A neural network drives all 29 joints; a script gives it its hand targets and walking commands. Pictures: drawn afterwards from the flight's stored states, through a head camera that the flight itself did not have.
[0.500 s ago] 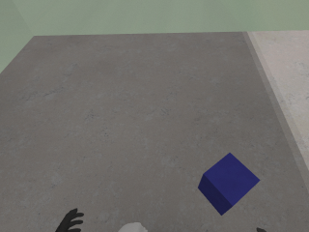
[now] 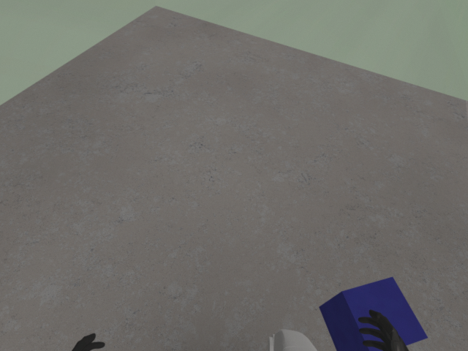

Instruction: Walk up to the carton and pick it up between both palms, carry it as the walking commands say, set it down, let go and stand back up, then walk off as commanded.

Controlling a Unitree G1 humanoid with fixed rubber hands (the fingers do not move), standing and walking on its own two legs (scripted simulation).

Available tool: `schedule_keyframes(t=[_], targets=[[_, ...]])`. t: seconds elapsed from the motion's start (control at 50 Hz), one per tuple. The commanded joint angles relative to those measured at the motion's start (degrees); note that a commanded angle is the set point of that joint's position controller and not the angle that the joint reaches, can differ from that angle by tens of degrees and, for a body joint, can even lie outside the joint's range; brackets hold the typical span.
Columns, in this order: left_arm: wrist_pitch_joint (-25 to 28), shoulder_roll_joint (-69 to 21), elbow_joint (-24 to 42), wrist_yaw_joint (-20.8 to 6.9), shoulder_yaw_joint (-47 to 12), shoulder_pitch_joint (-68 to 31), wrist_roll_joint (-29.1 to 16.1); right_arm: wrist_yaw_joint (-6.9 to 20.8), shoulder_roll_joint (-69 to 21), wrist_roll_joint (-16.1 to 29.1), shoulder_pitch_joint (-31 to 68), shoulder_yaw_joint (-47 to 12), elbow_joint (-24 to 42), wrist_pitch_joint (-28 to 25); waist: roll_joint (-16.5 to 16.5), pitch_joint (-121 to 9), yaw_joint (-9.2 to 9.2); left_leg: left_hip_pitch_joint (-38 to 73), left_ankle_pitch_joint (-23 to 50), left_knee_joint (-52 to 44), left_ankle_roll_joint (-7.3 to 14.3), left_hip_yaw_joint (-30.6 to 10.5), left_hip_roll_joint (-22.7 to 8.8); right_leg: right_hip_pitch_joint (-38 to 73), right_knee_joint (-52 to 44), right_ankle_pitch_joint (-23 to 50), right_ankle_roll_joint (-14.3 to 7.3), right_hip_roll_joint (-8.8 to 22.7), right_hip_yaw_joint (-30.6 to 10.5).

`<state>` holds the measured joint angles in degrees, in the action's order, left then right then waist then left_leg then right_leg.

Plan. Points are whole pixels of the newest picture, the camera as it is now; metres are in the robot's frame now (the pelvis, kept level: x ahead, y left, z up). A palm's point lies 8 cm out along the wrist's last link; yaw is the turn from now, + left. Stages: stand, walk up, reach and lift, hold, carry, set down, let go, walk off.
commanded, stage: walk off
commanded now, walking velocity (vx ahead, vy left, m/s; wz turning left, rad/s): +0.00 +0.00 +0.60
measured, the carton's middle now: (366, 320) +0.28 -0.53 -0.65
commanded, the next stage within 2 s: stand in 2.00 s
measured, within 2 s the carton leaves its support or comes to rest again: neither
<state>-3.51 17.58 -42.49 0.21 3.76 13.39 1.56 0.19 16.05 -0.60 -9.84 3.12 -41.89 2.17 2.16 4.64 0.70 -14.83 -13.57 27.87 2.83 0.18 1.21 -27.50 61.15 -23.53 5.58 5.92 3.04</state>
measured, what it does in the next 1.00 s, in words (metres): steps on the spot, turning left: right foot, then left foot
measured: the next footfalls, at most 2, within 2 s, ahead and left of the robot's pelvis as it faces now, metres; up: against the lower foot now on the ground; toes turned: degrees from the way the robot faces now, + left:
right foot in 0.30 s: +0.06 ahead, -0.14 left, +0.00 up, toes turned +9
left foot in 0.70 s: -0.04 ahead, +0.09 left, +0.00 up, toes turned +31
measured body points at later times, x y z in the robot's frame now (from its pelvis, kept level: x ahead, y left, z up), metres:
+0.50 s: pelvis -0.01 -0.04 +0.00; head +0.03 -0.07 +0.45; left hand +0.05 +0.25 -0.09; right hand +0.16 -0.29 -0.14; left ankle -0.07 +0.09 -0.66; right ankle +0.02 -0.15 -0.74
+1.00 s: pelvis -0.03 -0.01 +0.00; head -0.01 +0.03 +0.45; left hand -0.09 +0.28 -0.12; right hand +0.22 -0.18 -0.10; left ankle -0.07 +0.07 -0.74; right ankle +0.06 -0.15 -0.68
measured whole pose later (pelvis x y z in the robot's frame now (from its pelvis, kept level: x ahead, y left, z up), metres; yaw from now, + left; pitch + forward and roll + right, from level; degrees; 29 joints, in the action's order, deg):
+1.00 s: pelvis -0.03 -0.01 +0.00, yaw +35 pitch +1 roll -2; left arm -4.1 17.0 -40.7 0.2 3.6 11.6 1.2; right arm 0.5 16.2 -0.9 -12.7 3.2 -41.3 1.9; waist 1.2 3.7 -0.7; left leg -15.5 -12.3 26.8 2.5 -3.6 2.0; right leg -27.6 55.1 -22.0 5.8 4.6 1.0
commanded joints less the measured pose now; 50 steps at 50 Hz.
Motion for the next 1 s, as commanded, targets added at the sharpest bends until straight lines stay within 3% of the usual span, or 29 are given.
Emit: schedule_keyframes(t=[0.0, 0.08, 0.14, 0.2, 0.24, 0.26, 0.28, 0.3, 0.32, 0.34, 0.36, 0.4, 0.5, 0.56, 0.62, 0.66, 0.68, 0.7, 0.72, 0.74, 0.78, 0.82, 0.88, 0.98], targets=[[0.3, 3.7, 3.8, 0.0, 1.0, 0.2, -0.1, -0.1, 9.8, 0.0, -1.9, 2.5, 2.7, -0.9, -9.6, -6.9, -1.21, 6.4, 22.6, -8.2, 5.8, -12.9, -12.5, -3.0, -0.6, 2.6, 0.4, -0.5, -2.0], [0.0, 2.8, 5.3, 0.4, 0.6, -3.4, -0.4, 0.2, 10.8, -0.6, -4.7, 3.0, 2.4, -0.7, -11.1, -5.5, -2.88, 5.9, 12.6, -9.2, 7.3, -18.4, -12.8, -3.1, -8.4, 0.2, 0.0, -2.3, -2.5], [0.5, 2.2, 6.0, 0.6, 0.3, -4.7, -0.8, 0.5, 11.3, -0.8, -5.1, 3.3, 2.5, -0.4, -11.4, -5.9, -3.18, 3.9, 12.1, -8.0, 7.5, -20.7, -12.3, 1.2, -14.3, -0.7, -0.5, -4.1, -2.7], [1.1, 1.8, 6.2, 1.0, 0.0, -3.5, -1.4, 0.9, 11.2, -0.9, -3.6, 3.5, 2.8, -0.1, -12.3, -7.0, -2.16, 1.6, 17.6, -6.3, 6.3, -23.5, -11.7, 8.0, -21.3, -0.8, -1.4, -6.2, -2.5], [1.8, 1.5, 5.2, 1.7, 0.1, 0.0, -1.4, 0.9, 10.4, -0.3, -2.2, 3.3, 2.9, 0.0, -10.9, -7.6, 0.08, -0.6, 18.5, -3.3, 3.5, -24.1, -10.0, 15.1, -33.3, 4.6, -2.0, -7.0, -2.1], [2.5, 2.9, 4.9, 2.1, 0.5, 2.1, -0.8, 0.6, 9.1, 0.1, -2.6, 2.9, 3.0, -0.2, -9.3, -8.5, 0.81, -4.8, 12.5, -1.0, 0.7, -23.3, -7.9, 21.9, -40.5, 9.4, -2.6, -4.3, -3.3], [3.0, 7.1, 5.0, 2.6, 1.3, 4.2, 0.0, 0.4, 5.9, 0.3, -4.2, 2.4, 3.4, -0.5, -0.4, -10.0, 0.98, -12.1, 0.0, 7.4, -2.2, -18.7, -3.4, 29.4, -46.2, 4.5, -4.6, 7.7, -13.5], [2.7, 13.8, 6.6, 2.2, 2.5, -0.1, 0.0, 0.0, 3.4, 0.4, -5.6, 2.1, 4.5, -0.4, 14.1, -7.1, -0.22, -20.9, -18.0, 18.9, -4.9, -6.0, 5.8, 25.0, -49.8, 7.4, -10.9, 21.9, -25.6], [2.6, 10.2, 6.4, 1.8, 1.8, 0.4, 0.2, 0.1, 8.6, -1.7, -3.3, 3.3, 4.1, 0.0, 8.1, -5.1, 1.03, -17.8, -19.5, 29.8, -5.4, -6.0, 0.2, 17.8, -48.4, 13.0, -14.4, 22.6, -23.6], [2.8, 6.3, 6.6, 1.5, 0.6, -1.8, -0.1, 0.6, 8.7, -1.6, -4.0, 3.9, 3.2, 0.4, 5.3, -3.3, -1.04, -16.1, -16.4, 34.0, -5.4, -6.6, 0.0, 14.9, -47.5, 15.9, -14.1, 18.5, -18.3], [2.9, 4.5, 7.1, 1.4, 0.1, -5.3, 0.0, 1.2, 7.8, -1.2, -6.1, 3.8, 2.0, 0.7, 5.0, -2.4, -2.89, -15.1, -12.6, 37.1, -5.9, -5.8, -0.4, 13.4, -46.5, 17.8, -12.4, 14.3, -12.4], [3.2, 3.7, 7.5, 1.9, -0.1, -7.0, 0.2, 2.3, 6.5, -0.7, -7.8, 3.5, 1.0, 1.1, 8.1, -3.2, -3.01, -16.4, -9.2, 39.8, -7.7, -3.4, -0.5, 16.1, -44.3, 24.7, -11.3, 10.2, -5.3], [3.5, 5.5, 5.0, 1.9, 0.8, 0.7, 0.2, 2.7, 4.3, -0.1, -0.9, 2.4, 3.2, 1.5, 8.9, -4.5, 1.58, -17.5, -10.8, 29.7, -9.9, 0.3, -1.9, 24.1, -40.8, 34.2, -12.7, 11.7, -1.1], [3.6, 7.1, 3.9, 1.3, 1.5, 2.2, 0.5, 3.0, 3.1, 0.0, 2.0, 1.5, 4.6, 1.5, 10.2, -5.7, 2.66, -11.8, -13.2, 20.3, -8.9, 3.4, -2.3, 23.4, -38.1, 38.8, -13.2, 12.6, 1.9], [3.3, 8.7, 3.0, 0.6, 2.3, 3.1, 0.2, 2.9, 3.1, 0.2, 2.1, 1.3, 5.3, 1.3, 11.8, -7.1, 2.42, -6.6, -12.1, 12.8, -7.5, 6.0, -1.2, 23.0, -35.2, 41.0, -12.2, 14.0, 2.7], [2.9, 9.0, 2.9, 0.2, 2.5, 2.3, -0.6, 2.6, 3.4, -0.5, -0.7, 1.6, 4.7, 0.6, 9.3, -7.6, -0.21, 0.6, -4.4, 1.1, -5.7, 6.1, -0.9, 19.5, -30.4, 36.8, -9.1, 13.9, 4.9], [2.7, 8.0, 3.0, -0.1, 2.1, 2.9, -1.2, 2.0, 5.6, -1.6, -3.8, 2.4, 3.6, 0.0, 3.7, -8.5, -2.33, 8.5, 3.5, -6.1, -5.0, 3.6, -1.9, 13.5, -24.7, 30.9, -5.8, 13.1, 7.0], [2.3, 5.0, 4.4, -0.5, 1.4, 4.2, -0.9, 1.3, 11.4, -2.3, -7.6, 3.6, 3.2, -0.8, -10.4, -10.5, -4.02, 18.7, 13.3, -11.0, -2.3, -13.2, -15.2, 0.4, -10.8, 8.0, -2.0, 8.3, 9.6], [1.3, 1.5, 8.8, 0.1, 0.2, -0.8, 0.0, 1.1, 18.5, 0.0, -9.5, 5.3, 3.2, -1.0, -22.1, -10.1, -5.43, 15.1, 32.1, -8.9, 7.5, -26.7, -27.3, -8.9, -2.5, -15.4, 0.2, 0.9, 5.8], [0.4, 4.5, 7.9, 0.6, 0.7, -3.7, 0.0, 1.0, 14.6, 0.2, -11.6, 4.6, 2.3, -1.1, -12.5, -10.0, -7.30, 14.9, 35.0, -7.1, 9.7, -21.8, -25.1, -8.8, 2.9, -13.7, 0.2, 2.2, -0.5], [0.6, 4.1, 6.1, 0.3, 0.8, -1.9, -0.7, 0.0, 9.6, 0.0, -4.0, 2.7, 3.0, -0.6, -11.3, -4.9, -2.61, 8.7, 27.8, -7.9, 6.4, -13.7, -17.2, -7.3, 1.9, -4.1, -0.1, 2.9, -2.4], [0.7, 5.1, 4.5, 0.0, 1.2, 0.8, 0.1, -0.6, 9.2, 0.0, -0.5, 2.4, 4.0, -0.6, -12.2, -5.9, -1.06, 7.0, 29.1, -7.7, 5.2, -10.9, -13.2, -4.5, 2.5, 1.4, 0.4, 1.5, -1.2], [0.3, 4.1, 4.5, -0.1, 1.1, 0.7, -0.1, -0.1, 9.6, 0.0, -1.8, 2.5, 3.9, -1.0, -9.8, -7.3, -1.02, 6.1, 24.0, -7.8, 5.4, -12.0, -12.2, -3.4, 0.9, 3.3, 0.6, 0.0, -1.6], [0.1, 2.7, 6.3, 0.3, 0.5, -3.6, -0.5, 0.2, 10.8, -0.6, -5.1, 3.0, 3.2, -0.7, -11.7, -5.4, -3.08, 5.4, 11.7, -8.9, 7.3, -18.8, -12.6, -3.0, -9.7, 0.3, -0.1, -2.5, -2.2]])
